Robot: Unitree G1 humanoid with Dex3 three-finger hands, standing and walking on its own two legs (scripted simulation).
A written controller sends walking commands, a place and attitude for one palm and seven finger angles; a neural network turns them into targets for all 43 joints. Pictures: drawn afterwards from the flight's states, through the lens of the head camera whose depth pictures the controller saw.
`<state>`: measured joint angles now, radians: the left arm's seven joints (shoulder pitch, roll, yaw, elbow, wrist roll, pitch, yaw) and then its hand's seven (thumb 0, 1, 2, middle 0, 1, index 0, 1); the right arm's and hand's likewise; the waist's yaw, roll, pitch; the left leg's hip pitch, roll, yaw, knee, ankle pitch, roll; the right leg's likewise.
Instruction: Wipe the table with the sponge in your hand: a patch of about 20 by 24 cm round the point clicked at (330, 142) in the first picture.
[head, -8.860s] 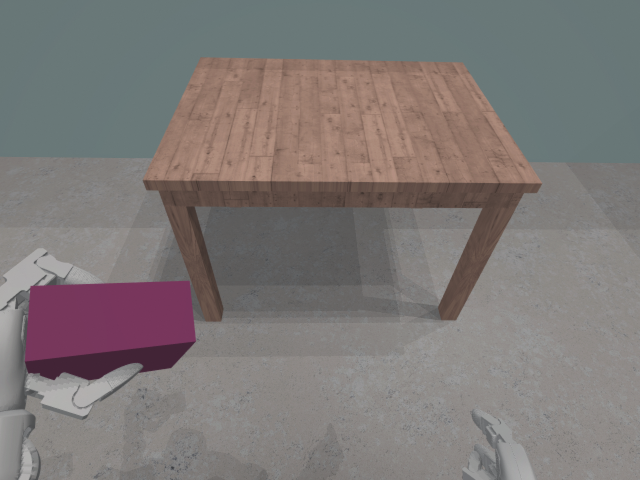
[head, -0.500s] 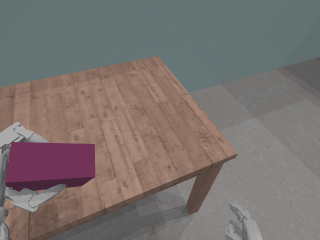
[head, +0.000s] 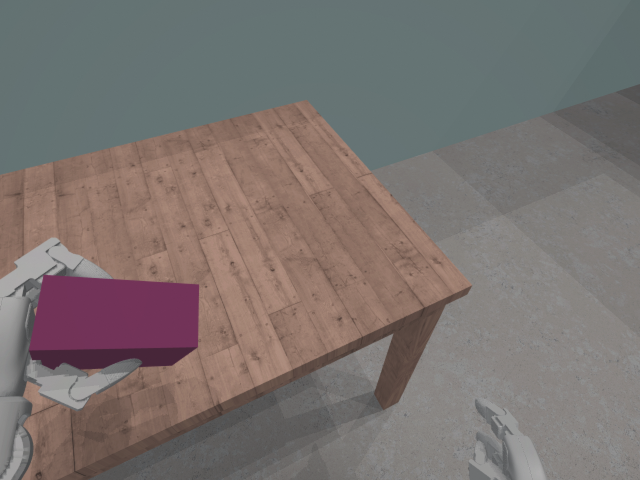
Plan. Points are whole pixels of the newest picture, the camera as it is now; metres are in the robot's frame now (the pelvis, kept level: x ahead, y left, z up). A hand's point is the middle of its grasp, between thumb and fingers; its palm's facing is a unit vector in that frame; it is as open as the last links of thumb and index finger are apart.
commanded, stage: come to a stop and stand still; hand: left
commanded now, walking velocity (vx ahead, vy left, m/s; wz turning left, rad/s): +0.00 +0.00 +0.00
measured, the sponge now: (141, 327) +0.23 +0.20 +0.13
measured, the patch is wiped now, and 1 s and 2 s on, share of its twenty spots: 0.00 0.00 0.00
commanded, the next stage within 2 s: look again from close up in 0.66 s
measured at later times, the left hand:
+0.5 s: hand (44, 327) +0.22 +0.28 +0.15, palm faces +0.35 -0.84 -0.41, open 10.3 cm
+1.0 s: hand (56, 331) +0.21 +0.26 +0.15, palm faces +0.35 -0.84 -0.42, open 10.3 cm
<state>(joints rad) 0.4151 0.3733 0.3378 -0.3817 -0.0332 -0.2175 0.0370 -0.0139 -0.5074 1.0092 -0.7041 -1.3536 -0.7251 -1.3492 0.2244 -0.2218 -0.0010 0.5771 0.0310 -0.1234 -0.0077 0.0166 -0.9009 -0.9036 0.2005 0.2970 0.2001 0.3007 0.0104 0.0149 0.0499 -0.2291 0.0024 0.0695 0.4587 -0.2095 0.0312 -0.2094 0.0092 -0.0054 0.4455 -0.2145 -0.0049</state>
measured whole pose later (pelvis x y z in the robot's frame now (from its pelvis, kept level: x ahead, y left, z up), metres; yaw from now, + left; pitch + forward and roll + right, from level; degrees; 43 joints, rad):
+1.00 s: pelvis +0.00 +0.01 +0.00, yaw +2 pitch +0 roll -1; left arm 0.43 0.38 0.34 -0.42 -0.02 -0.21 0.06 -0.02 -0.51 1.01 -0.70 -1.35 -0.73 -1.35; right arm 0.22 -0.20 0.03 0.58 0.01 -0.14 -0.04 0.02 -0.90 -0.90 0.20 0.30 0.20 0.30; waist 0.02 -0.01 0.03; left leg -0.24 -0.01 0.04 0.43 -0.19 0.04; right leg -0.18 0.00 -0.03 0.36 -0.18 0.01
